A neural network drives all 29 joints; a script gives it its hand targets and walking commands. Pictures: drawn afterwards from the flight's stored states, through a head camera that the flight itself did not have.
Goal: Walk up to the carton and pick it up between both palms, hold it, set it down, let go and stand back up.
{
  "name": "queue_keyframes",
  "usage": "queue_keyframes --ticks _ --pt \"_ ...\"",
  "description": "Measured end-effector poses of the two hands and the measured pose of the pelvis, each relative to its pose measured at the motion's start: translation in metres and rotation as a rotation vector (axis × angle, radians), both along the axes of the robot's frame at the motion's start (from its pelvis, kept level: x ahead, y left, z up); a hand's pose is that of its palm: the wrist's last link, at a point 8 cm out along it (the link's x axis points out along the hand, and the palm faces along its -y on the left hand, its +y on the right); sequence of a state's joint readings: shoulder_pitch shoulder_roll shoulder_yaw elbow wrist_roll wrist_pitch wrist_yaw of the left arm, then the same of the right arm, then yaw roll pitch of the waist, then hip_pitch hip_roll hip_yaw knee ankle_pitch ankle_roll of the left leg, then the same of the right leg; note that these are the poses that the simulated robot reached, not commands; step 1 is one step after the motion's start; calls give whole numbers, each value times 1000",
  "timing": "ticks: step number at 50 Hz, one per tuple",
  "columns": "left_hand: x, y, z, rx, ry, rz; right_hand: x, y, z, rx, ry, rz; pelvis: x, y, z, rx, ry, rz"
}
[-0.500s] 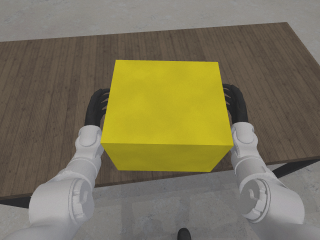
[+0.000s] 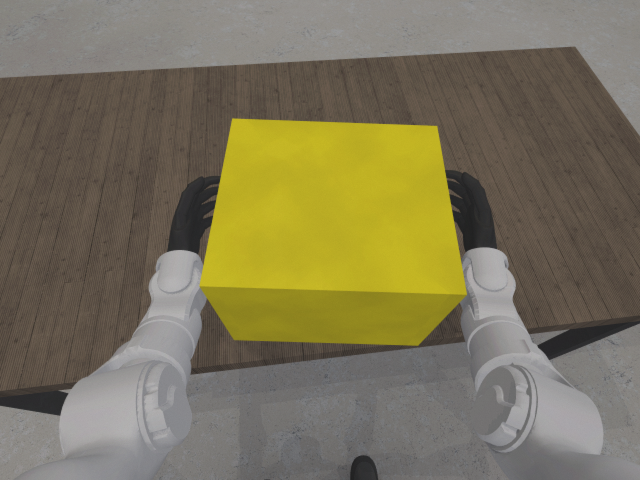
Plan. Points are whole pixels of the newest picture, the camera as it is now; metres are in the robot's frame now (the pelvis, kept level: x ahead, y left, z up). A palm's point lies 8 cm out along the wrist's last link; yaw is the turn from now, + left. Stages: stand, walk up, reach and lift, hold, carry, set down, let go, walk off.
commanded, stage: set down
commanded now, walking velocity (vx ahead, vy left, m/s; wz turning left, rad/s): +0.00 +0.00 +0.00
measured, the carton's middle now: (330, 238) +0.43 -0.03 -0.04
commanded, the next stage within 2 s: none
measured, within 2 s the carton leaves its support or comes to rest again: neither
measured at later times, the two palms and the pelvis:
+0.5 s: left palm (170, 228) +0.44 +0.18 +0.01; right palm (509, 227) +0.41 -0.27 +0.01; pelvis -0.01 -0.01 -0.04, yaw -3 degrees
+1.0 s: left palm (149, 198) +0.44 +0.18 +0.07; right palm (544, 203) +0.41 -0.29 +0.07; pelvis -0.05 -0.01 -0.04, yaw -2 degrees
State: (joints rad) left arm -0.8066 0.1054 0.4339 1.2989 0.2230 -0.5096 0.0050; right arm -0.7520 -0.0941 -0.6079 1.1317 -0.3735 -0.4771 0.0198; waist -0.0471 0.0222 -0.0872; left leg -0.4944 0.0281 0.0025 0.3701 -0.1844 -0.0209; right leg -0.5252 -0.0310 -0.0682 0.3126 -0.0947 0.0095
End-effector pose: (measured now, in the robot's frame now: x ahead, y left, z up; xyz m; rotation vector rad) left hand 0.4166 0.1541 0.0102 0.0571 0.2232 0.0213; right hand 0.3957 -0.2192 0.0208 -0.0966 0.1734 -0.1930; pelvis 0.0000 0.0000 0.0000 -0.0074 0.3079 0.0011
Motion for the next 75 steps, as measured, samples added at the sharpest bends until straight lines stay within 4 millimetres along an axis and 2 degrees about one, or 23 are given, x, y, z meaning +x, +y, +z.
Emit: queue_keyframes --ticks 8,12,15,21,29,33,37,41,46,53,57,64,75 --pt "3 1 -3 27 32 -1 0 -2 -5 30 37 4 2 -1 -2 3 9 -17" --pt "12 2 -6 33 73 29 3 -4 -15 49 116 4 3 -2 -11 -3 66 -34" --pt "20 3 -2 41 66 36 8 -8 -15 55 116 -14 3 -2 -20 -7 97 -35" --pt "26 13 2 68 45 38 14 -32 -9 33 80 -63 -4 -4 -36 -8 130 -39" --pt "17 37 -12 100 49 62 12 -68 -11 19 72 -64 -22 -9 -51 -2 179 -49" --pt "15 43 -14 100 38 66 10 -76 -15 33 71 -46 -32 -12 -57 3 205 -49" --pt "17 41 -5 85 14 59 9 -75 -14 55 55 -24 -39 -14 -61 7 219 -48" --pt "19 32 13 65 -5 42 10 -69 -1 77 38 -9 -45 -14 -60 9 207 -48" --pt "21 27 41 53 -13 35 10 -66 26 83 29 -17 -48 -13 -52 11 162 -46" --pt "21 33 79 58 -17 51 9 -68 72 67 29 -35 -48 -11 -39 7 96 -38" --pt "22 39 94 63 -20 57 9 -69 91 59 32 -39 -45 -11 -33 3 71 -32" --pt "26 43 111 61 -21 51 13 -70 109 69 35 -38 -39 -10 -23 -3 46 -27" --pt "32 37 137 46 -11 11 19 -74 130 87 25 -40 -26 -11 -9 -7 -32 -35"
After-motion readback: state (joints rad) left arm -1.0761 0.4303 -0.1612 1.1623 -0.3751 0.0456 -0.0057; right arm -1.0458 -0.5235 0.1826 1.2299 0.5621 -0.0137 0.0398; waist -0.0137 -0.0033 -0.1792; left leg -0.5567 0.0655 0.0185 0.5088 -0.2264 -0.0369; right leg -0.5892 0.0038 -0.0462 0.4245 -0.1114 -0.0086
